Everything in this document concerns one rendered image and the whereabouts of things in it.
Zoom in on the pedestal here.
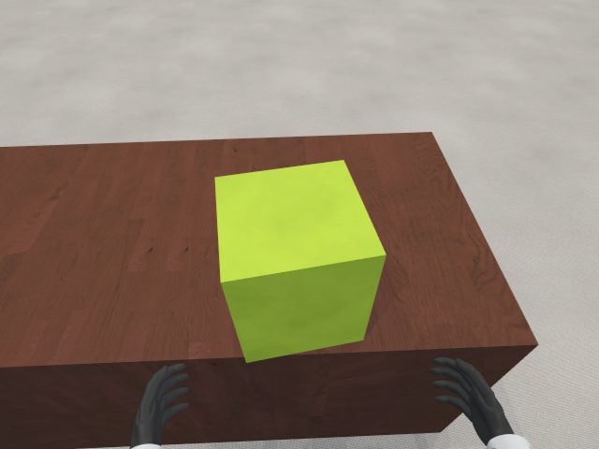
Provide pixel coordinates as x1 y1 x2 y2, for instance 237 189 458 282
0 132 539 449

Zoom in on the robot left hand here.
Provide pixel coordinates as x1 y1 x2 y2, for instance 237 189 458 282
130 364 189 449

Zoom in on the robot right hand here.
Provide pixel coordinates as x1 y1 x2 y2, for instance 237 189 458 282
431 357 514 446

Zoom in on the carton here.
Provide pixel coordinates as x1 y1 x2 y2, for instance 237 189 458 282
215 160 387 363

